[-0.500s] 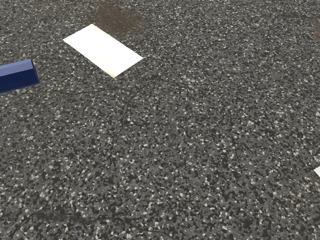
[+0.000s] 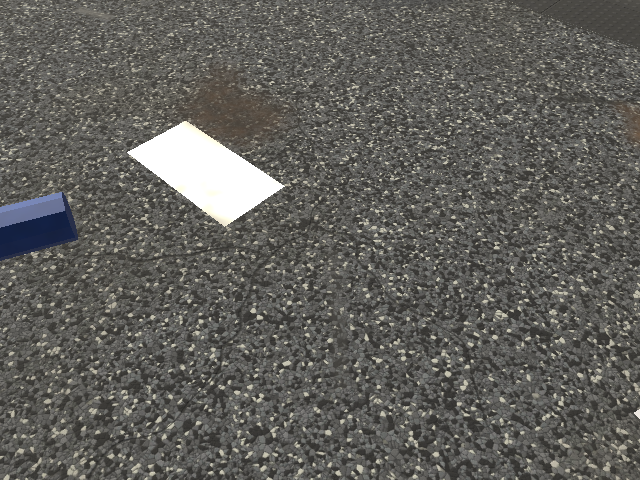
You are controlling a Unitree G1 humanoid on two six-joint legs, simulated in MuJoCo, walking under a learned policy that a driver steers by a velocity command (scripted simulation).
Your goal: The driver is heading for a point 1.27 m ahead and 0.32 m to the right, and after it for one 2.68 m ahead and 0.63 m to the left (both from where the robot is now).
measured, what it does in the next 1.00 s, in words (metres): walks ahead: right foot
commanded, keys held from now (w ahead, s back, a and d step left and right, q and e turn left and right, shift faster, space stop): w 0.74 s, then w+e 0.26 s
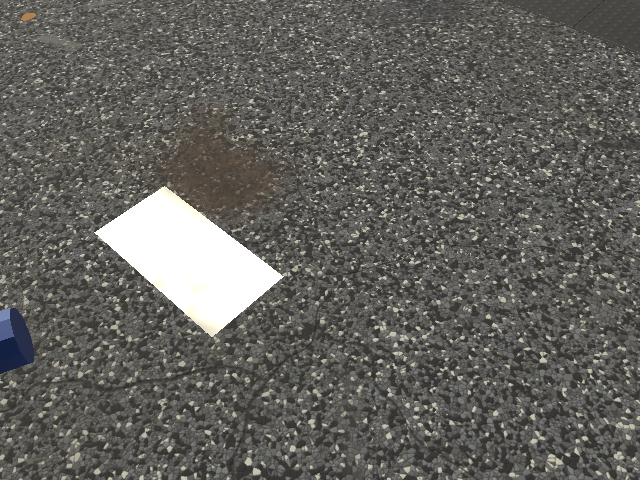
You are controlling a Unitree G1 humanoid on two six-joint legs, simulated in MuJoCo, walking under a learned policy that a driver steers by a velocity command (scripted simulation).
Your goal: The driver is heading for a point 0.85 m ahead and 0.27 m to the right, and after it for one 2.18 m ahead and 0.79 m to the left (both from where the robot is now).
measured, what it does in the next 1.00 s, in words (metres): walks ahead, turning right: left foot, then right foot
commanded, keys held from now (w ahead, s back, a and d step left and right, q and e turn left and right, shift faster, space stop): w+e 1.00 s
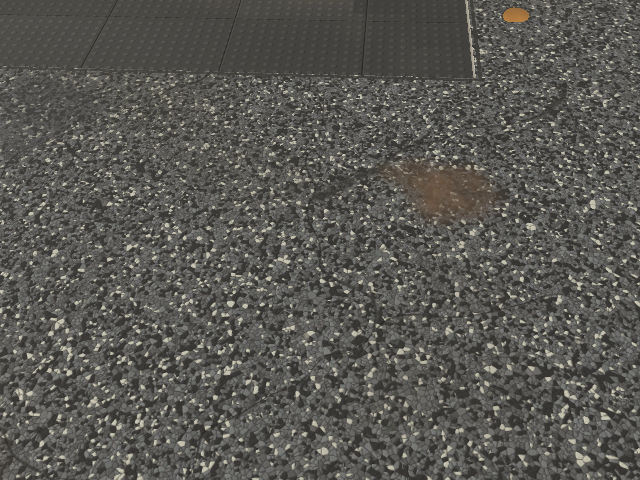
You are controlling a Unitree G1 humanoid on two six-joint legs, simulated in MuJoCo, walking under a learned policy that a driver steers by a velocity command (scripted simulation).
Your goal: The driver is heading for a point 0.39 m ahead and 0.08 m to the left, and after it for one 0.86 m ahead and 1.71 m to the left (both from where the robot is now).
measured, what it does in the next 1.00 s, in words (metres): walks ahead, turning left: left foot, then right foot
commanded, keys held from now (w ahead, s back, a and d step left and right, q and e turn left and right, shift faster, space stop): w+e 0.02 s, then w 0.24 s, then q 0.74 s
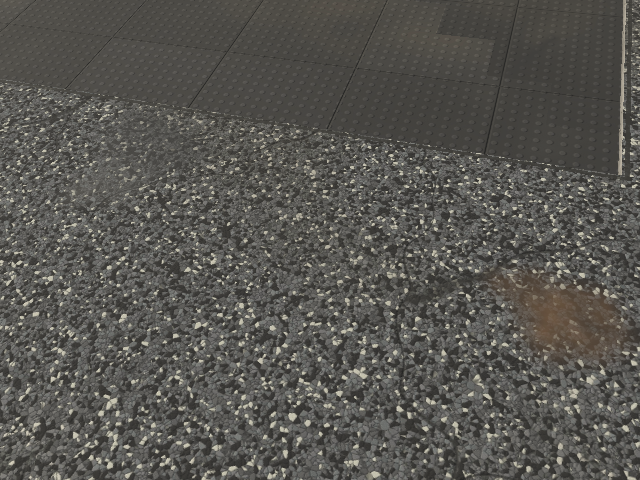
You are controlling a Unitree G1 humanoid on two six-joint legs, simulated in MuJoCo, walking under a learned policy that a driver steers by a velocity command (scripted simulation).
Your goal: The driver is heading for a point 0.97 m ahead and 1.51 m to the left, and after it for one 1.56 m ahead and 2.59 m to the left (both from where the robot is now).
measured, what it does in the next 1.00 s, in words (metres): steps on the spot, turning left: left foot, then right foot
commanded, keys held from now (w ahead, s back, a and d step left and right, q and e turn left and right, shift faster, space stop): q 1.00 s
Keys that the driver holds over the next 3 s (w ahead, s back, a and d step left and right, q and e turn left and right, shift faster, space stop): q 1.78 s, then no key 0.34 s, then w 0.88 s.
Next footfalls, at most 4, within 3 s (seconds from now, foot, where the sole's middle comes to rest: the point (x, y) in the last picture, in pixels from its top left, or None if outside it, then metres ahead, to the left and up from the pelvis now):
0.30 left None -0.01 0.12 -0.78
0.86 right None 0.07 -0.04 -0.78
1.32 left None -0.08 0.11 -0.78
1.88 right None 0.09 0.03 -0.78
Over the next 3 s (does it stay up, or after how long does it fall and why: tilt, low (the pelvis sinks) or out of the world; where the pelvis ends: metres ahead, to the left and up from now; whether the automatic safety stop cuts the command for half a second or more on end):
stays up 0.16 0.30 0.00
